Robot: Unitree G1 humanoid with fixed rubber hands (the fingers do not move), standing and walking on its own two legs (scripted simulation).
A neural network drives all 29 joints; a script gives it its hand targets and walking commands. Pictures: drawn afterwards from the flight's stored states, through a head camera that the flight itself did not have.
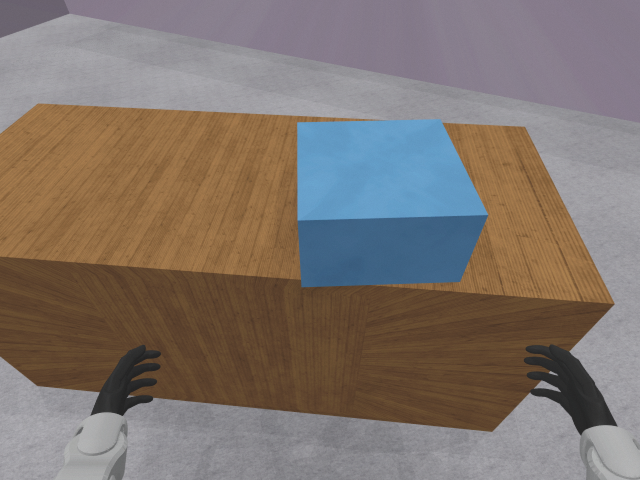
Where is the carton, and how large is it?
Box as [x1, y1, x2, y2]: [297, 119, 487, 286]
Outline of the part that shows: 440,119 297,122 297,196 301,286 445,282 460,280 486,219 487,213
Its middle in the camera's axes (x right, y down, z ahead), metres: +0.11 -0.09 +0.75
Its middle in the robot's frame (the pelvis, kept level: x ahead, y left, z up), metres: +0.62 -0.05 -0.01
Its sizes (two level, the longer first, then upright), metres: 0.291 0.289 0.166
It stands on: a pedestal, 0.67 m high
